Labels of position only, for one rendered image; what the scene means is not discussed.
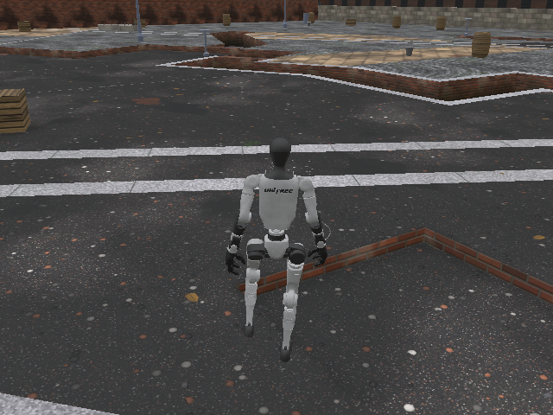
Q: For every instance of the robot left hand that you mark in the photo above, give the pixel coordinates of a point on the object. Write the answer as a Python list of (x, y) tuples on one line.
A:
[(230, 261)]

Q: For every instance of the robot right hand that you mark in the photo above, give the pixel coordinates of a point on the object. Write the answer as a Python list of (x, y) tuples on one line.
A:
[(320, 252)]

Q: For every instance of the robot left upper arm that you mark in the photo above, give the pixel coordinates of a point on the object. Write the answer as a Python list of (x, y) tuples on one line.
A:
[(247, 196)]

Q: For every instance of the robot right foot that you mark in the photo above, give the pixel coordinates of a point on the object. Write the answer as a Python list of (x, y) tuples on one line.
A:
[(284, 353)]

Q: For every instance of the robot right forearm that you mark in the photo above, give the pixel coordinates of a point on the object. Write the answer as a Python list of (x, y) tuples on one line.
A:
[(318, 232)]

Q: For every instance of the robot right upper arm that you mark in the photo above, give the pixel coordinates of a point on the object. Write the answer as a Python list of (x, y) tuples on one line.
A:
[(306, 185)]

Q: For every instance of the robot right thigh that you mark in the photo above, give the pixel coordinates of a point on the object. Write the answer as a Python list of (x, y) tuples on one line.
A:
[(295, 262)]

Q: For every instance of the robot left forearm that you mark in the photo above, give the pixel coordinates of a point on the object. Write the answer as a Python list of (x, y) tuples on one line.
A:
[(237, 235)]

